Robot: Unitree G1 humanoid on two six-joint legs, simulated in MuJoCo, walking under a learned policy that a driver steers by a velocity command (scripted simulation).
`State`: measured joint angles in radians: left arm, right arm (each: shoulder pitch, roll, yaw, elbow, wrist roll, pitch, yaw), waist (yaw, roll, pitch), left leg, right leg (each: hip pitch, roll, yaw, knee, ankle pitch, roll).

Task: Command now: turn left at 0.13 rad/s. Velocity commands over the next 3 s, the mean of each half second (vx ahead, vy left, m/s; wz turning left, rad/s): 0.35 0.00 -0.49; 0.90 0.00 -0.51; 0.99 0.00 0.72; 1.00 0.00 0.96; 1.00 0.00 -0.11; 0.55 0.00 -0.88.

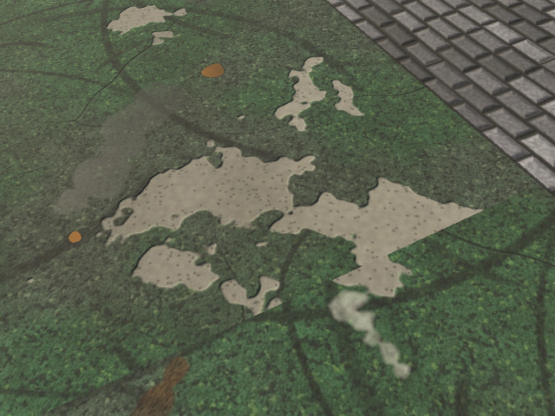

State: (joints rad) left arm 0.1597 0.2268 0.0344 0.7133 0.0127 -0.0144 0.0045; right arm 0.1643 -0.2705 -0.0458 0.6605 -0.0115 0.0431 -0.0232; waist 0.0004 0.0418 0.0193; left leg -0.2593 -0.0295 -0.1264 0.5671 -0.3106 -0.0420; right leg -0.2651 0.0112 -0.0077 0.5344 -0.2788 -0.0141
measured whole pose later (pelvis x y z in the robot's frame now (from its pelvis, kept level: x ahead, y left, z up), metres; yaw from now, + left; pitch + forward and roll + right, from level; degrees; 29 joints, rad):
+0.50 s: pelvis +0.09 -0.07 -0.01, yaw -19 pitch +3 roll +3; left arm 0.16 0.31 0.05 0.59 -0.03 0.01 -0.05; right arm 0.40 -0.32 -0.09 0.76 0.00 -0.07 -0.01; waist -0.07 0.00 -0.02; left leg 0.10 0.09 0.19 0.26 -0.38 -0.10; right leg -0.73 -0.15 -0.02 0.98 -0.23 0.00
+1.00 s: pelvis +0.39 -0.34 -0.01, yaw -34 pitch +2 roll +2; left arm 0.45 0.26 0.01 0.79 0.00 -0.09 0.02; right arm 0.03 -0.27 -0.02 0.64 0.04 -0.12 0.07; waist 0.07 0.03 0.02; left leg -0.75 0.00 0.07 0.51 0.26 0.04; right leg 0.23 0.09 0.05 0.15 -0.40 -0.12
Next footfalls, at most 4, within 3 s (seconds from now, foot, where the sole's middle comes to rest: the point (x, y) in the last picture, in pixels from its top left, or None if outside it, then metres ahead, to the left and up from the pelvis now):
0.60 right None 0.22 -0.29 -0.77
1.08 left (491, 337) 0.69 -0.48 -0.77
1.50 right None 0.96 -0.84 -0.77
1.96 left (466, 153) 1.36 -0.57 -0.77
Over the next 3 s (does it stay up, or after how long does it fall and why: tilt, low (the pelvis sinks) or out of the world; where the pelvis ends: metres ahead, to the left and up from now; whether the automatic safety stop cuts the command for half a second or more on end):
stays up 2.03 -0.46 -0.01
